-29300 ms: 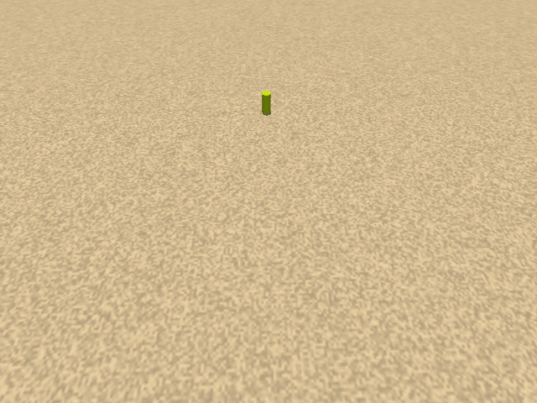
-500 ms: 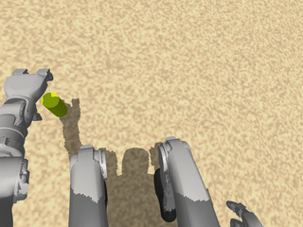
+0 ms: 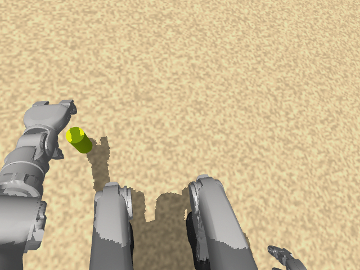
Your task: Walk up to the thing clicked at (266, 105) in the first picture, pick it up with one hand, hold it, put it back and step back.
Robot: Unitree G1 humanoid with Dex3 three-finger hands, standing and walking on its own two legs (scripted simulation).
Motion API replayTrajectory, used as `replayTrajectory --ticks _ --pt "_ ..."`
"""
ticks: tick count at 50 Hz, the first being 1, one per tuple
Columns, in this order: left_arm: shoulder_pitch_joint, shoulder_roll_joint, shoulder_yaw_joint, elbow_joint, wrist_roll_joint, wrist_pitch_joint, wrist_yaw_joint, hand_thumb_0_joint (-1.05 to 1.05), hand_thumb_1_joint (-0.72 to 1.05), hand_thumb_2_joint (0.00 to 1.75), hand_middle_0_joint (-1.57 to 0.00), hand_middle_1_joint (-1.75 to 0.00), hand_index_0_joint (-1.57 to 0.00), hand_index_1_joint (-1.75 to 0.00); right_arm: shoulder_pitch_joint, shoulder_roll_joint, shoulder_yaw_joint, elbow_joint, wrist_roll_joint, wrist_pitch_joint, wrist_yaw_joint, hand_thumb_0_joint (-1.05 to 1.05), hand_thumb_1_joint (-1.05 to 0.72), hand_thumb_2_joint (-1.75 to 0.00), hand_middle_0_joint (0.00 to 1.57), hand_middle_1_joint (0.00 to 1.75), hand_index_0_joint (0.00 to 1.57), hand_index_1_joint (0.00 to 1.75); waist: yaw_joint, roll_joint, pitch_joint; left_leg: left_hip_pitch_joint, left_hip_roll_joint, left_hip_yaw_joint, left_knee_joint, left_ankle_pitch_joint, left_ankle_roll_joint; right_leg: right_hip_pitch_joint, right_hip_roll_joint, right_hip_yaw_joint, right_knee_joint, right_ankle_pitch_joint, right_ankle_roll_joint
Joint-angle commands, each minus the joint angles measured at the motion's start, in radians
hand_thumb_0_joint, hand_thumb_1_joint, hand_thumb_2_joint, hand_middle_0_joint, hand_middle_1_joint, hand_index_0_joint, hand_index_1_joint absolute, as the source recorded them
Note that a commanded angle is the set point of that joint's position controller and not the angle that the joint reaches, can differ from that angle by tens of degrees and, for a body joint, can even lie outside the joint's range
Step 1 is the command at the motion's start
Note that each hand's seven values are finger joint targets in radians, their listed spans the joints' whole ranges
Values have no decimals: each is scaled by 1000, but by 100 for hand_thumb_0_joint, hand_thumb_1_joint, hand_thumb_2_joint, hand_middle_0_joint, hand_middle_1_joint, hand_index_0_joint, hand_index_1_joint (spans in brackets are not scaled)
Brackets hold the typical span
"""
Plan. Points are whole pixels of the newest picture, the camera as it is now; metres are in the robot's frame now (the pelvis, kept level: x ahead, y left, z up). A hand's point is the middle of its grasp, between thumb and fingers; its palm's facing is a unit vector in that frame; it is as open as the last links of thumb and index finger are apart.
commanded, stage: withdraw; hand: left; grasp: from above
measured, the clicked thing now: (80, 141) +0.50 +0.28 -0.39
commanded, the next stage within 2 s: none
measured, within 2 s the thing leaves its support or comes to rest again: neither
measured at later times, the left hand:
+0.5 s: hand (53, 122) +0.46 +0.28 -0.13, palm faces -0.43 -0.05 -0.90, open 13.0 cm
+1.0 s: hand (46, 121) +0.47 +0.30 -0.15, palm faces -0.35 -0.01 -0.94, open 13.2 cm
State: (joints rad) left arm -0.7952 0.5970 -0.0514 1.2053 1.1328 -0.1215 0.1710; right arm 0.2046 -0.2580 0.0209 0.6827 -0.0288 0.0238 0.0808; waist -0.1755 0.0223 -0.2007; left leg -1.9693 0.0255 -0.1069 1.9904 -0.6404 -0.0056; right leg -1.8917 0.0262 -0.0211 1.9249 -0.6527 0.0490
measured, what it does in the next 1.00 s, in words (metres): stands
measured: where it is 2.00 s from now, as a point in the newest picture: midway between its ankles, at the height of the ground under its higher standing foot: (163, 258)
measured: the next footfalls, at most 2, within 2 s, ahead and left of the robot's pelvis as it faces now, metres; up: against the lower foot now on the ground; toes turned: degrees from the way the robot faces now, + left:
none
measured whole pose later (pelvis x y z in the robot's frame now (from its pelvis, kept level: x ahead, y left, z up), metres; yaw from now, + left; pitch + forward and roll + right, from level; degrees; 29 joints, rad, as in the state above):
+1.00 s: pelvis -0.01 +0.00 -0.04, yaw +0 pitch +35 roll -8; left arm -0.92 0.69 0.01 1.17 1.19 -0.10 0.24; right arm 0.16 -0.25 -0.02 0.71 -0.06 0.00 0.08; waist -0.18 0.01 -0.15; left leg -2.12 0.00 -0.12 2.12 -0.63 -0.01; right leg -2.03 0.02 -0.03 2.06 -0.66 0.06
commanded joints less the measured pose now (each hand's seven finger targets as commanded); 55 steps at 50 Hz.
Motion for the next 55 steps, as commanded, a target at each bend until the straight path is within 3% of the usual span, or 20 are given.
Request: replayTrajectory --ticks 1,4,6,10,12,17,20,21,23,26,27,28,33,37,42,43,46,49,51,55 --pt "-353 258 66 -93 68 -68 103 0 -25 76 -28 -73 -29 -72 110 -193 -61 -16 -24 -37 -2 0 -90 -89 20 30 20 30 -12 176 -417 331 -31 64 -157 85 30 134 21 -65 -132 131 -91" --pt "-468 347 126 -161 108 -98 163 0 -28 77 -27 -74 -28 -73 127 -211 -78 3 -37 -50 2 0 -90 -90 20 30 20 30 1 268 -575 430 -30 66 -123 125 16 119 13 -69 -90 164 -88" --pt "-492 343 136 -194 116 -97 193 0 -27 77 -28 -73 -28 -72 139 -215 -90 13 -49 -57 3 0 -90 -90 20 30 20 30 -11 307 -633 484 -27 66 -112 158 12 113 11 -78 -75 191 -85" --pt "-549 387 158 -235 98 -38 215 0 -31 80 -25 -76 -26 -75 154 -231 -113 2 -56 -55 -4 0 -90 -90 20 30 20 30 -11 364 -755 568 -19 64 -126 150 10 127 9 -85 -73 188 -88" --pt "-570 368 144 -214 85 -1 201 0 -31 80 -25 -76 -25 -76 171 -228 -113 12 -56 -48 -9 0 -90 -90 20 30 20 30 -22 369 -748 547 -23 67 -133 114 13 132 10 -86 -88 158 -89" --pt "-466 264 67 -199 24 75 83 0 -30 80 -23 -79 -25 -78 190 -228 -121 2 -30 -23 -15 0 -90 -89 20 30 20 30 -17 298 -707 524 -25 43 -177 82 20 157 15 -93 -118 136 -90" --pt "-359 238 49 -224 -5 86 13 0 -32 81 -24 -79 -24 -78 194 -221 -119 -25 -12 -1 -13 0 -90 -90 20 30 20 30 -13 214 -653 479 -27 35 -198 98 29 211 18 -91 -146 152 -84" --pt "-335 270 69 -257 -14 86 -1 0 -32 80 -23 -79 -24 -78 185 -219 -117 -39 -4 5 -14 0 -90 -89 20 30 20 30 2 200 -637 473 -26 29 -215 92 31 216 18 -90 -155 144 -84" --pt "-268 244 67 -271 -39 86 -21 0 -30 78 -22 -82 -24 -80 166 -206 -103 -49 3 13 -12 0 -90 -89 20 30 20 30 10 179 -578 460 -25 27 -223 127 30 226 15 -86 -160 167 -83" --pt "-184 212 65 -205 -43 77 -19 0 -27 76 -24 -81 -26 -78 143 -187 -86 -53 8 15 -10 0 -90 -89 20 30 20 30 12 110 -489 401 -24 42 -207 153 38 238 21 -77 -171 186 -83" --pt "-226 225 69 -249 -46 63 -10 0 -28 77 -23 -83 -25 -80 137 -183 -79 -54 9 12 -11 0 -90 -89 20 30 20 30 11 104 -482 367 -26 54 -198 151 44 250 22 -72 -184 188 -82" --pt "-183 219 68 -169 -34 57 -1 0 -29 77 -24 -81 -26 -79 131 -179 -71 -48 6 9 -9 0 -90 -90 20 30 20 30 10 73 -438 328 -26 64 -187 145 48 254 27 -68 -184 181 -81" --pt "-308 224 59 -123 35 -37 65 0 -30 79 -24 -77 -25 -76 120 -190 -65 -23 -11 -23 -5 0 -90 -89 20 30 20 30 -16 143 -401 327 -26 48 -170 71 33 122 21 -71 -132 114 -92" --pt "-447 340 122 -200 86 -94 127 0 -33 82 -22 -80 -23 -79 146 -207 -76 -1 -33 -46 5 0 -90 -90 20 30 20 30 -3 249 -558 418 -29 69 -121 127 20 142 15 -66 -99 166 -88" --pt "-534 433 176 -294 95 -68 174 0 -33 81 -23 -78 -24 -77 159 -231 -108 -11 -46 -48 0 0 -90 -90 20 30 20 30 1 346 -739 554 -22 67 -135 136 12 155 11 -76 -93 173 -88" --pt "-520 423 177 -284 91 -47 173 0 -33 82 -23 -78 -23 -78 168 -228 -111 -14 -46 -45 -1 0 -90 -90 20 30 20 30 -1 365 -735 567 -22 66 -148 128 10 166 7 -76 -101 163 -87" --pt "-537 324 104 -234 60 10 129 0 -36 85 -19 -82 -20 -81 175 -225 -116 -1 -38 -31 -7 0 -90 -90 20 30 20 30 -30 334 -704 537 -23 55 -172 58 17 147 16 -86 -130 110 -88" --pt "-417 255 57 -166 21 56 63 0 -37 85 -17 -85 -18 -84 183 -226 -118 -1 -25 -19 -12 0 -90 -89 20 30 20 30 -15 246 -637 462 -27 49 -180 49 28 161 18 -87 -141 109 -88" --pt "-385 188 10 -191 -7 67 17 0 -35 83 -18 -86 -20 -84 180 -218 -118 -13 -15 -10 -14 0 -90 -89 20 30 20 30 -23 210 -601 440 -26 54 -186 64 32 199 23 -83 -165 123 -86" --pt "-282 218 37 -217 -41 75 -15 0 -33 81 -17 -88 -20 -85 155 -212 -104 -36 4 3 -10 0 -89 -89 20 30 20 30 10 151 -538 401 -24 38 -195 119 34 211 21 -84 -147 163 -86"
